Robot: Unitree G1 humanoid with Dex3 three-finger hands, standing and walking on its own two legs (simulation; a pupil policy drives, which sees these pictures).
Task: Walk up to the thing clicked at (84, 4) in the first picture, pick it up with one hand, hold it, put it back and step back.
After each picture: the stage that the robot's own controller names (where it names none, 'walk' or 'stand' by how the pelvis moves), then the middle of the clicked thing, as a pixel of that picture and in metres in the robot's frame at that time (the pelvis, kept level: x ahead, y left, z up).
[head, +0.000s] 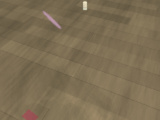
stand; (85, 5) +2.38 -0.02 -0.72
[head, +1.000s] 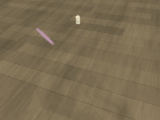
walk; (77, 19) +2.26 +0.25 -0.71
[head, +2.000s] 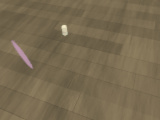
walk; (64, 30) +1.63 +0.34 -0.72
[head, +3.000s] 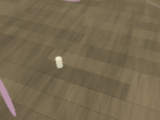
walk; (59, 62) +1.14 +0.32 -0.71
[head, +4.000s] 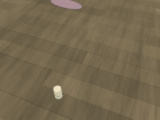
walk; (57, 92) +0.74 +0.24 -0.70
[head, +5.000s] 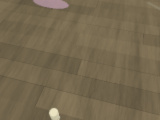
walk; (54, 115) +0.49 +0.22 -0.69
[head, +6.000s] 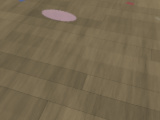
stand; out of the picture +0.41 +0.20 -0.71
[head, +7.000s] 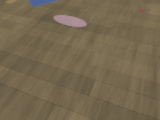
stand; out of the picture +0.41 +0.19 -0.72
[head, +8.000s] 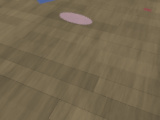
stand; out of the picture +0.45 +0.17 -0.72
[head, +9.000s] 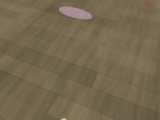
stand; out of the picture +0.46 +0.17 -0.72
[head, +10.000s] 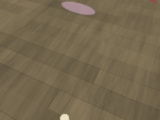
stand; out of the picture +0.47 +0.15 -0.71
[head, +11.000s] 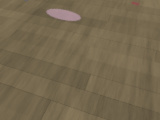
stand; out of the picture +0.41 +0.19 -0.71
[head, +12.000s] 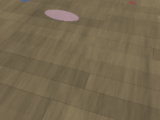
stand; out of the picture +0.43 +0.20 -0.72
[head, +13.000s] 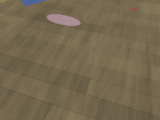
stand; out of the picture +0.42 +0.18 -0.73
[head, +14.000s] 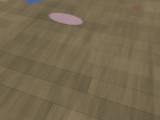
stand; out of the picture +0.42 +0.18 -0.73
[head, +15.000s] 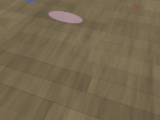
stand; out of the picture +0.41 +0.18 -0.73
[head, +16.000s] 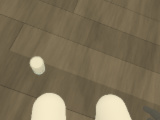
go down; (38, 65) +0.48 +0.21 -0.40
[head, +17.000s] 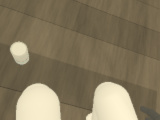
go down; (20, 53) +0.49 +0.24 -0.30
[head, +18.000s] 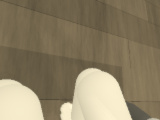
close in; out of the picture +0.46 +0.29 -0.23
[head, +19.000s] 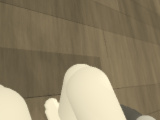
close; out of the picture +0.46 +0.31 -0.23
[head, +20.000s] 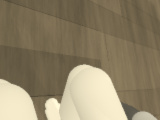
lift; out of the picture +0.43 +0.27 -0.24
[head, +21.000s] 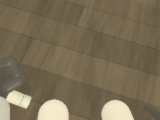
hold; (18, 98) +0.35 +0.35 -0.44
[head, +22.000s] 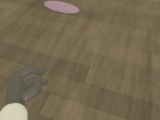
hold; out of the picture +0.34 +0.34 -0.69
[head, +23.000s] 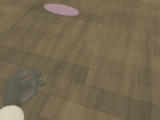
hold; out of the picture +0.35 +0.34 -0.70
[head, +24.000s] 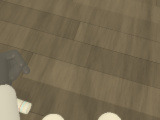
crouch; (19, 105) +0.37 +0.36 -0.54
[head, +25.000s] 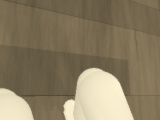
lower; out of the picture +0.34 +0.42 -0.27
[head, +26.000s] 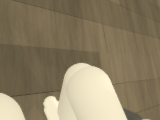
lower; out of the picture +0.29 +0.43 -0.25
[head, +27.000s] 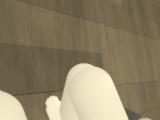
lower; out of the picture +0.27 +0.43 -0.25
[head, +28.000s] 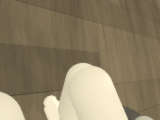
lower; out of the picture +0.25 +0.44 -0.26
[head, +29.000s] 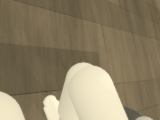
lower; out of the picture +0.24 +0.44 -0.26
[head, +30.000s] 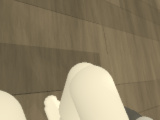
open; out of the picture +0.22 +0.44 -0.26
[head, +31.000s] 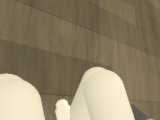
stand; out of the picture +0.23 +0.43 -0.27
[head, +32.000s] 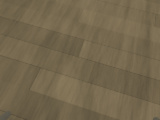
stand; out of the picture +0.25 +0.39 -0.60
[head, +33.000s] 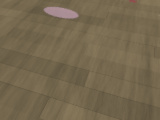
stand; out of the picture +0.22 +0.39 -0.69
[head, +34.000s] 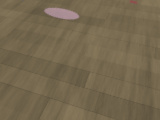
stand; out of the picture +0.20 +0.40 -0.69
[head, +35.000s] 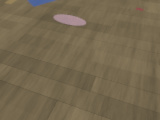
stand; out of the picture +0.22 +0.39 -0.75
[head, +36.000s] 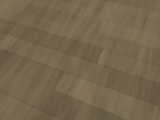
walk; out of the picture +0.29 +0.39 -0.72
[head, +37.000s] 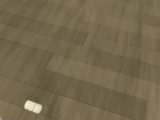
walk; (33, 106) +0.50 +0.37 -0.73
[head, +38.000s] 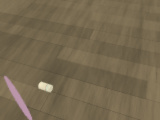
stand; (45, 86) +0.78 +0.42 -0.72
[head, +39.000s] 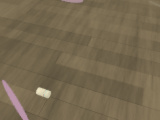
stand; (43, 92) +0.77 +0.39 -0.75
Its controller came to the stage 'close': yes
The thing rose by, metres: 0.15
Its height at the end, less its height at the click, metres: -0.02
